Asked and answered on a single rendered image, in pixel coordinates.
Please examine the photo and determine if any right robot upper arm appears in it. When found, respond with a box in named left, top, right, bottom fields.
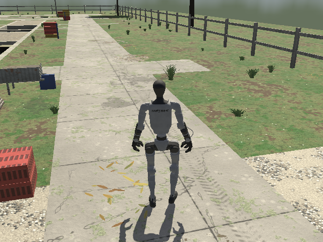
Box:
left=171, top=101, right=185, bottom=129

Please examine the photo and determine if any left robot foot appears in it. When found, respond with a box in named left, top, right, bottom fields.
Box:
left=149, top=196, right=156, bottom=207

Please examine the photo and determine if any robot left thigh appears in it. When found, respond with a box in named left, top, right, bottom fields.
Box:
left=145, top=141, right=156, bottom=175

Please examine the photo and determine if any left robot upper arm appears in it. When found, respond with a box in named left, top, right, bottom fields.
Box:
left=137, top=102, right=149, bottom=130

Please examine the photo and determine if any robot right forearm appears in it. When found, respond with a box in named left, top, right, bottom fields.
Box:
left=180, top=122, right=191, bottom=142

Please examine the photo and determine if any robot left hand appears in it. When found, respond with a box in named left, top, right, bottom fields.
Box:
left=132, top=141, right=143, bottom=152

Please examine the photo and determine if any robot left forearm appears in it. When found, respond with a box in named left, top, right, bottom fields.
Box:
left=133, top=123, right=142, bottom=142

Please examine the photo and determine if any robot right hand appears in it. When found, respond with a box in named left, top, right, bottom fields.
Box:
left=181, top=141, right=193, bottom=153

